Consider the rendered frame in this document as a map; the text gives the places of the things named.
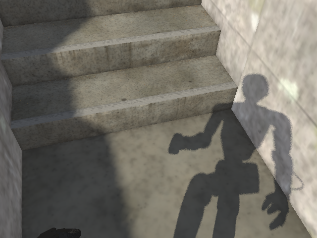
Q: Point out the robot left hand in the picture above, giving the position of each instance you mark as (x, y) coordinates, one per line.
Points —
(61, 233)

